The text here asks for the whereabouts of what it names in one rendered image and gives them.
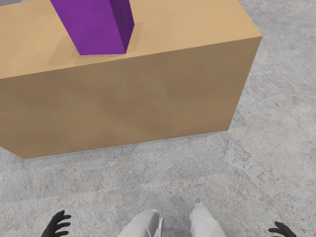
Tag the carton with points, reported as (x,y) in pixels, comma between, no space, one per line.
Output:
(96,27)

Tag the pedestal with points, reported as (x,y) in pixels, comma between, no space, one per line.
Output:
(183,74)

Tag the left robot hand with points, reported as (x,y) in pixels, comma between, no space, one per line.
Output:
(52,226)

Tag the robot right thigh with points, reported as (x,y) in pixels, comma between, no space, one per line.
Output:
(204,224)

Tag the right robot hand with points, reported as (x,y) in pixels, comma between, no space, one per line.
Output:
(282,229)

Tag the right robot shin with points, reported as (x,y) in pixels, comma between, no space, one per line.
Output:
(199,204)

